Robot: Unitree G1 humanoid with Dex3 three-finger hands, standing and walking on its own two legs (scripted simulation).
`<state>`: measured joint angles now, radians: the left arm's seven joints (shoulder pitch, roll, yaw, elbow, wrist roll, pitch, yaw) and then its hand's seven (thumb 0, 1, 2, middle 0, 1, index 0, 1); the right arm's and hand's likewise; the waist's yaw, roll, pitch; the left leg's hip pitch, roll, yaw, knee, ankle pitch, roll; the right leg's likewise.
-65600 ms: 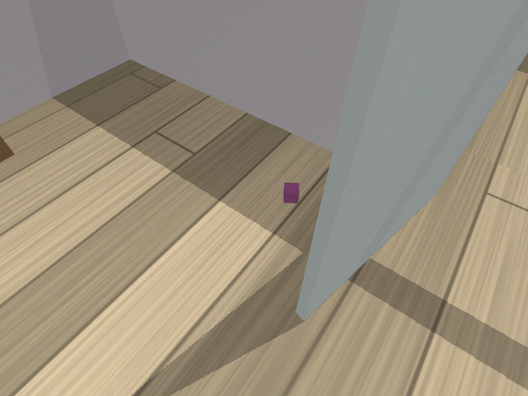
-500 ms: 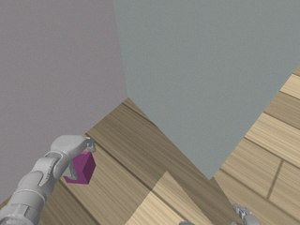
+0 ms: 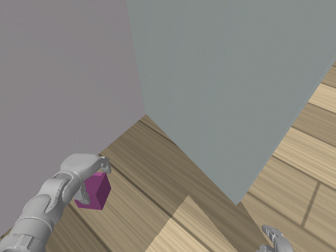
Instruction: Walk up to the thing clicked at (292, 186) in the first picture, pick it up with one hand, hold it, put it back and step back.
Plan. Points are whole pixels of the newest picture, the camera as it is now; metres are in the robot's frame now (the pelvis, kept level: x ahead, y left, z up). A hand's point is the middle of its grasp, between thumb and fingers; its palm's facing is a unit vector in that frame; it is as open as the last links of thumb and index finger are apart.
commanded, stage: hold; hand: left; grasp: from above
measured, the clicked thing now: (92, 190) +0.30 +0.22 -0.09
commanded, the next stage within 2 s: crouch in 1.08 s
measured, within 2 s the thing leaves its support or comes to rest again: neither
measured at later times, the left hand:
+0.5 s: hand (86, 182) +0.29 +0.21 -0.01, palm faces -0.47 +0.01 -0.88, open 9.9 cm
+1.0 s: hand (85, 179) +0.30 +0.21 -0.01, palm faces -0.49 +0.02 -0.87, open 10.0 cm
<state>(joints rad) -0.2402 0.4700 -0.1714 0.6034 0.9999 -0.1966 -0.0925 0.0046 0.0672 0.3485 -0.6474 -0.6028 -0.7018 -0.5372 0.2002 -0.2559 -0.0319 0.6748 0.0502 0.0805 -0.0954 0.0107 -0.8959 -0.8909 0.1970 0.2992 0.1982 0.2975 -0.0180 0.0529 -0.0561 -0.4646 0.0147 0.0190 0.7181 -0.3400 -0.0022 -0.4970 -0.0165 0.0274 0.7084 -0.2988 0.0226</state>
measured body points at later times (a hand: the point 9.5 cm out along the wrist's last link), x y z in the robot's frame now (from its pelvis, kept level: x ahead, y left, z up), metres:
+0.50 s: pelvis +0.00 +0.00 +0.01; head +0.01 -0.03 +0.46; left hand +0.31 +0.21 +0.04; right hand +0.14 -0.26 -0.11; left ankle +0.02 +0.12 -0.72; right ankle +0.04 -0.13 -0.72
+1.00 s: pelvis +0.01 +0.00 +0.01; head +0.02 -0.03 +0.46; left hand +0.32 +0.21 +0.04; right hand +0.15 -0.26 -0.10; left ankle +0.02 +0.12 -0.72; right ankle +0.04 -0.13 -0.72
